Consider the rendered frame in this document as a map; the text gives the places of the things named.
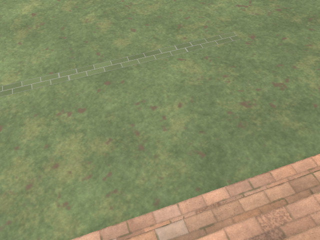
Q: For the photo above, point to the stairs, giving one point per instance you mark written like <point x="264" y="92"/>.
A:
<point x="280" y="204"/>

